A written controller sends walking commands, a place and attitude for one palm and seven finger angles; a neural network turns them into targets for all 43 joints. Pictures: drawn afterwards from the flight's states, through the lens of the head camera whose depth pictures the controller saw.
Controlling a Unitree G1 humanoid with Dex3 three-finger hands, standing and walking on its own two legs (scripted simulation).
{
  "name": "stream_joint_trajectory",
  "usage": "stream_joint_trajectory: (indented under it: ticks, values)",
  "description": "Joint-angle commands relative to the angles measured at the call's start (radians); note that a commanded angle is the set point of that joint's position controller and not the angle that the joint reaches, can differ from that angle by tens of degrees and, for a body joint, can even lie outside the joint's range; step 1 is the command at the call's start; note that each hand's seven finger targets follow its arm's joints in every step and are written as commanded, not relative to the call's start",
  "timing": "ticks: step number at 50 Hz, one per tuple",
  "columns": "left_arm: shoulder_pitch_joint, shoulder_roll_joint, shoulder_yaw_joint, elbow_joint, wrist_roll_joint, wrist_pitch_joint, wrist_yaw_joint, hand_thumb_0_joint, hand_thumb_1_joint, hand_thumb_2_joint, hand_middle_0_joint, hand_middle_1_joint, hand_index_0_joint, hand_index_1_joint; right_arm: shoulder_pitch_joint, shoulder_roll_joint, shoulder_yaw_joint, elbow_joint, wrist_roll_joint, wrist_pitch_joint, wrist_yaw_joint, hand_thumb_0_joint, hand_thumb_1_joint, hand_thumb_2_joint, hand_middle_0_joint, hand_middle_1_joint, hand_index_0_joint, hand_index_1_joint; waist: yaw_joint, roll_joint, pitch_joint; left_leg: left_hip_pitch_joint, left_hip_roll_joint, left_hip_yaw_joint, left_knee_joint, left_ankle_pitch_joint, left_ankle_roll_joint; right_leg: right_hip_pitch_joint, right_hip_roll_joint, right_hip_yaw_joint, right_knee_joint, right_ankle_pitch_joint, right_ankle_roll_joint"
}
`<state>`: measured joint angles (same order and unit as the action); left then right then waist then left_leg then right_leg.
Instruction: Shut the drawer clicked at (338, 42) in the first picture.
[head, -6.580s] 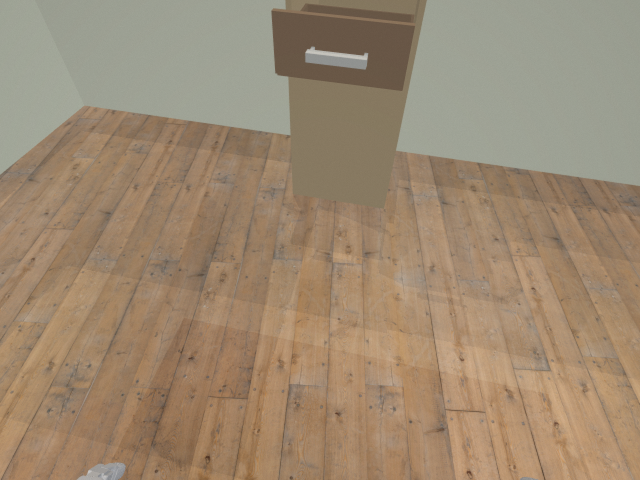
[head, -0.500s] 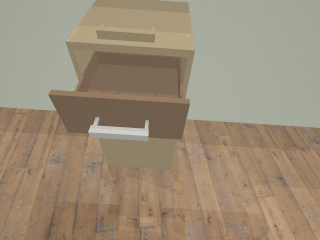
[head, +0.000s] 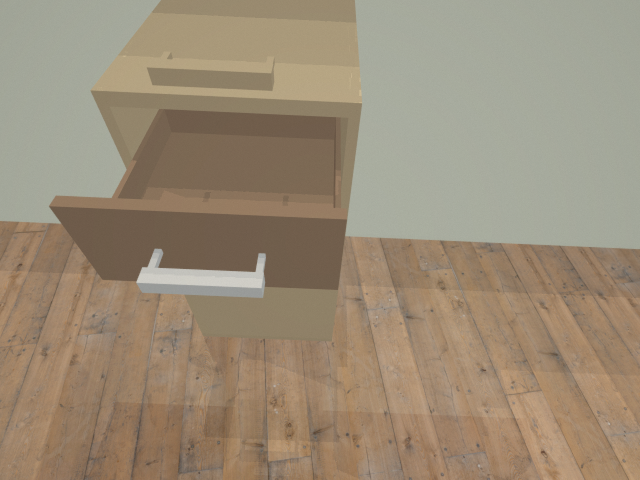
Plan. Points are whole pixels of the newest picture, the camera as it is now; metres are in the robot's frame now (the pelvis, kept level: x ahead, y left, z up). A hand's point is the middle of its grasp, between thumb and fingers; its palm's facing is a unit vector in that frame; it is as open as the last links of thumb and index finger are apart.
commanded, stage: come to a stop and stand still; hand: left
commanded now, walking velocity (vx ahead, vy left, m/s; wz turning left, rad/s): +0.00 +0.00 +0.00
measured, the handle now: (206, 269) +0.38 +0.20 +0.01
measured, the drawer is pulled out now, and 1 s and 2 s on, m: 0.23 0.23 0.23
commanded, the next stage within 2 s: look again from close up in 0.66 s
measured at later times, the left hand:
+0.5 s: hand out of the picture -0.01 +0.22 -0.17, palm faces +0.00 -0.98 -0.21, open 7.3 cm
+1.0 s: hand out of the picture -0.10 +0.19 -0.18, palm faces +0.04 -0.99 -0.13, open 7.3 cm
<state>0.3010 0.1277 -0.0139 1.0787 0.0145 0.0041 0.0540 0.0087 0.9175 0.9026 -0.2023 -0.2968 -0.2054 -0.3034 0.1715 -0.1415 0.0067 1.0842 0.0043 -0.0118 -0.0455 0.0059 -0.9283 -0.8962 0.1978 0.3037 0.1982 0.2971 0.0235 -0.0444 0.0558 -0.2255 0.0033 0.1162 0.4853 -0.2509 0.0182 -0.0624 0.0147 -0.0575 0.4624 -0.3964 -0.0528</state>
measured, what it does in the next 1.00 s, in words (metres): shifts its weight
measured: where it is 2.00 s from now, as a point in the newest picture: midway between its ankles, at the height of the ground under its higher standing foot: outside the picture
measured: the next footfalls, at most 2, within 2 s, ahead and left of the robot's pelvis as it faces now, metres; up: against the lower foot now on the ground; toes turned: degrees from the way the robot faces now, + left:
none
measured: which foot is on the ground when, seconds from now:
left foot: down 0.00-1.00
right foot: down 0.00-1.00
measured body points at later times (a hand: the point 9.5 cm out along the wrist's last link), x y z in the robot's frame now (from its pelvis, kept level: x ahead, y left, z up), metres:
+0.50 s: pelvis -0.05 +0.04 +0.00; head -0.05 +0.05 +0.45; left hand -0.01 +0.27 -0.16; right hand -0.05 -0.19 -0.16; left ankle +0.01 +0.11 -0.74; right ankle -0.09 -0.07 -0.73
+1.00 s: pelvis -0.04 +0.04 +0.00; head -0.03 +0.07 +0.45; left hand -0.10 +0.25 -0.16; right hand -0.02 -0.19 -0.14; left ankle +0.01 +0.11 -0.74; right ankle -0.09 -0.07 -0.74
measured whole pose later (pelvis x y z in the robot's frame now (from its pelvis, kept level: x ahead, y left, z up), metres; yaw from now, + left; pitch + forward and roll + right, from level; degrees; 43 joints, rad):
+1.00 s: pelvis -0.04 +0.04 +0.00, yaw +0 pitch -1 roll +0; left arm 0.40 0.14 -0.03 1.13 0.01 -0.01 0.04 0.00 0.91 0.90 -0.20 -0.30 -0.20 -0.30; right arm 0.25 -0.15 0.02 1.12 0.00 -0.02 -0.03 0.01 -0.93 -0.90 0.20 0.30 0.20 0.30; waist 0.02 -0.04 0.03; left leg -0.27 -0.05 0.06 0.43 -0.16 0.08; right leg -0.11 -0.01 -0.05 0.43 -0.31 0.00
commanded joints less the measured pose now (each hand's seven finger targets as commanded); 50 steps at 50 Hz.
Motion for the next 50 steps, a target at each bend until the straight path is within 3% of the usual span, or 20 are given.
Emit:
stream_joint_trajectory:
  ticks: [1, 2, 3, 4, 5, 6, 8, 9, 11, 12, 13, 15, 17, 19, 21, 25, 27, 36, 46, 50]
  values:
    - [0.132, 0.115, 0.024, -0.020, -0.003, -0.021, 0.010, 0.000, 0.900, 0.900, -0.200, -0.300, -0.200, -0.300, 0.079, -0.084, -0.017, -0.016, -0.006, -0.001, 0.000, 0.000, -0.900, -0.900, 0.200, 0.300, 0.200, 0.300, -0.012, -0.018, -0.081, 0.108, 0.101, -0.106, -0.022, 0.365, 0.025, -0.021, -0.155, 0.110, -0.068, 0.687, 0.054]
    - [0.157, 0.138, 0.029, -0.034, 0.018, -0.052, 0.043, 0.000, 0.900, 0.900, -0.200, -0.300, -0.200, -0.300, 0.026, -0.146, -0.037, -0.110, -0.008, -0.014, 0.005, 0.000, -0.900, -0.900, 0.200, 0.300, 0.200, 0.300, -0.021, 0.025, 0.005, 0.068, 0.084, -0.043, 0.218, 0.355, 0.004, -0.183, -0.183, 0.188, -0.067, 1.115, 0.116]
    - [0.105, 0.181, 0.044, -0.093, 0.021, -0.062, 0.034, 0.000, 0.900, 0.900, -0.200, -0.300, -0.200, -0.300, 0.102, -0.085, -0.033, -0.126, -0.017, -0.006, 0.017, 0.000, -0.900, -0.900, 0.200, 0.300, 0.200, 0.300, -0.061, -0.040, -0.042, -0.111, 0.033, -0.081, 0.228, -0.023, 0.022, -0.018, -0.228, 0.183, 0.002, 1.190, 0.065]
    - [0.098, 0.177, 0.040, -0.113, 0.018, -0.070, 0.026, 0.000, 0.900, 0.900, -0.200, -0.300, -0.200, -0.300, 0.113, -0.086, -0.035, -0.137, -0.016, -0.008, 0.020, 0.000, -0.900, -0.900, 0.200, 0.300, 0.200, 0.300, -0.059, -0.053, -0.104, -0.138, 0.016, -0.073, 0.201, -0.117, 0.025, 0.039, -0.225, 0.175, 0.055, 1.245, -0.005]
    - [0.090, 0.185, 0.044, -0.141, 0.017, -0.077, 0.024, 0.000, 0.900, 0.900, -0.200, -0.300, -0.200, -0.300, 0.130, -0.086, -0.036, -0.153, -0.016, -0.017, 0.021, 0.000, -0.900, -0.900, 0.200, 0.300, 0.200, 0.300, -0.067, -0.045, -0.150, -0.142, -0.012, -0.061, 0.147, -0.097, 0.027, 0.101, -0.215, 0.159, 0.118, 1.326, -0.041]
    - [0.089, 0.205, 0.053, -0.165, 0.012, -0.076, 0.023, 0.000, 0.900, 0.900, -0.200, -0.300, -0.200, -0.300, 0.151, -0.094, -0.038, -0.153, -0.018, -0.018, 0.024, 0.000, -0.900, -0.900, 0.200, 0.300, 0.200, 0.300, -0.066, -0.008, -0.175, -0.093, -0.035, -0.022, 0.093, 0.007, 0.024, 0.121, -0.205, 0.145, 0.182, 1.369, -0.046]
    - [0.090, 0.190, 0.051, -0.181, -0.002, -0.063, 0.018, 0.000, 0.900, 0.900, -0.200, -0.300, -0.200, -0.300, 0.173, -0.112, -0.037, -0.154, -0.018, -0.012, 0.017, 0.000, -0.900, -0.900, 0.200, 0.300, 0.200, 0.300, -0.065, -0.084, -0.153, 0.013, 0.013, -0.073, 0.095, 0.200, 0.054, -0.002, -0.165, 0.118, 0.180, 1.122, -0.016]
    - [0.082, 0.175, 0.047, -0.189, -0.002, -0.049, 0.018, 0.000, 0.900, 0.900, -0.200, -0.300, -0.200, -0.300, 0.174, -0.128, -0.037, -0.156, -0.017, -0.010, 0.014, 0.000, -0.900, -0.900, 0.200, 0.300, 0.200, 0.300, -0.061, -0.049, -0.100, 0.028, 0.049, -0.110, 0.101, 0.270, 0.064, -0.079, -0.145, 0.108, 0.155, 0.906, -0.009]
    - [0.077, 0.150, 0.040, -0.193, -0.002, -0.023, 0.014, 0.000, 0.900, 0.900, -0.200, -0.300, -0.200, -0.300, 0.143, -0.129, -0.030, -0.156, -0.020, -0.007, 0.011, 0.000, -0.900, -0.900, 0.200, 0.300, 0.200, 0.300, -0.035, 0.132, 0.002, -0.013, 0.105, -0.214, 0.045, 0.339, 0.100, -0.157, -0.084, 0.086, 0.120, 0.442, 0.004]
    - [0.080, 0.150, 0.036, -0.188, -0.005, -0.015, 0.011, 0.000, 0.900, 0.900, -0.200, -0.300, -0.200, -0.300, 0.121, -0.133, -0.023, -0.158, -0.019, -0.004, 0.010, 0.000, -0.900, -0.900, 0.200, 0.300, 0.200, 0.300, -0.018, 0.127, 0.038, -0.073, 0.123, -0.256, 0.013, 0.303, 0.112, -0.148, -0.061, 0.077, 0.076, 0.252, 0.006]
    - [0.091, 0.151, 0.035, -0.182, -0.003, -0.011, 0.008, 0.000, 0.900, 0.900, -0.200, -0.300, -0.200, -0.300, 0.098, -0.135, -0.018, -0.166, -0.016, -0.005, 0.013, 0.000, -0.900, -0.900, 0.200, 0.300, 0.200, 0.300, -0.003, 0.077, 0.071, -0.126, 0.118, -0.269, -0.007, 0.215, 0.109, -0.137, -0.060, 0.092, 0.020, 0.152, 0.001]
    - [0.076, 0.163, 0.029, -0.175, 0.000, -0.006, 0.002, 0.000, 0.900, 0.900, -0.200, -0.300, -0.200, -0.300, 0.095, -0.138, -0.016, -0.165, -0.017, -0.003, 0.023, 0.000, -0.900, -0.900, 0.200, 0.300, 0.200, 0.300, -0.015, 0.058, 0.089, -0.136, 0.084, -0.253, -0.043, 0.038, 0.080, -0.160, -0.082, 0.115, -0.049, 0.044, -0.015]
    - [0.053, 0.171, 0.028, -0.174, -0.004, -0.011, -0.001, 0.000, 0.900, 0.900, -0.200, -0.300, -0.200, -0.300, 0.109, -0.135, -0.015, -0.145, -0.019, 0.001, 0.026, 0.000, -0.900, -0.900, 0.200, 0.300, 0.200, 0.300, -0.023, 0.004, 0.058, -0.092, 0.060, -0.204, -0.022, 0.008, 0.057, -0.178, -0.108, 0.136, -0.079, 0.019, -0.026]
    - [0.021, 0.179, 0.028, -0.174, -0.006, -0.005, -0.005, 0.000, 0.900, 0.900, -0.200, -0.300, -0.200, -0.300, 0.137, -0.134, -0.015, -0.124, -0.023, 0.005, 0.030, 0.000, -0.900, -0.900, 0.200, 0.300, 0.200, 0.300, -0.037, 0.033, 0.082, -0.084, 0.060, -0.222, -0.068, -0.101, 0.051, -0.237, -0.101, 0.131, -0.093, -0.123, -0.028]
    - [0.034, 0.175, 0.029, -0.171, -0.002, -0.001, -0.007, 0.000, 0.900, 0.900, -0.200, -0.300, -0.200, -0.300, 0.140, -0.136, -0.016, -0.115, -0.023, 0.002, 0.029, 0.000, -0.900, -0.900, 0.200, 0.300, 0.200, 0.300, -0.026, 0.063, 0.095, -0.125, 0.080, -0.277, -0.137, -0.169, 0.066, -0.215, -0.076, 0.108, -0.069, -0.115, -0.016]
    - [0.096, 0.159, 0.026, -0.134, 0.000, 0.002, -0.013, 0.000, 0.900, 0.900, -0.200, -0.300, -0.200, -0.300, 0.134, -0.161, -0.019, -0.103, -0.022, 0.001, 0.027, 0.000, -0.900, -0.900, 0.200, 0.300, 0.200, 0.300, -0.003, 0.108, 0.039, -0.166, 0.119, -0.364, -0.255, -0.315, 0.087, -0.146, -0.052, 0.071, -0.013, -0.067, -0.006]
    - [0.122, 0.149, 0.023, -0.114, 0.001, -0.004, -0.013, 0.000, 0.900, 0.900, -0.200, -0.300, -0.200, -0.300, 0.132, -0.153, -0.019, -0.093, -0.019, -0.002, 0.025, 0.000, -0.900, -0.900, 0.200, 0.300, 0.200, 0.300, 0.002, 0.090, 0.003, -0.139, 0.115, -0.344, -0.242, -0.271, 0.085, -0.128, -0.064, 0.078, -0.037, -0.036, -0.005]
    - [0.152, 0.122, 0.007, -0.031, -0.002, -0.023, -0.011, 0.000, 0.900, 0.900, -0.200, -0.300, -0.200, -0.300, 0.160, -0.111, -0.012, -0.023, -0.008, -0.013, 0.021, 0.000, -0.900, -0.900, 0.200, 0.300, 0.200, 0.300, -0.019, 0.054, 0.003, -0.023, 0.090, -0.272, -0.179, -0.040, 0.063, -0.167, -0.097, 0.107, -0.111, 0.067, 0.004]
    - [0.181, 0.104, -0.005, 0.022, -0.004, -0.028, -0.007, 0.000, 0.900, 0.900, -0.200, -0.300, -0.200, -0.300, 0.136, -0.106, -0.006, 0.013, -0.002, -0.019, 0.015, 0.000, -0.900, -0.900, 0.200, 0.300, 0.200, 0.300, -0.019, 0.035, 0.009, 0.038, 0.088, -0.243, -0.153, 0.095, 0.059, -0.167, -0.109, 0.109, -0.132, 0.122, 0.020]
    - [0.175, 0.104, -0.005, 0.028, -0.004, -0.026, -0.006, 0.000, 0.900, 0.900, -0.200, -0.300, -0.200, -0.300, 0.130, -0.113, -0.006, 0.016, -0.003, -0.019, 0.014, 0.000, -0.900, -0.900, 0.200, 0.300, 0.200, 0.300, -0.022, 0.051, 0.026, 0.028, 0.089, -0.248, -0.162, 0.086, 0.056, -0.169, -0.112, 0.106, -0.132, 0.112, 0.021]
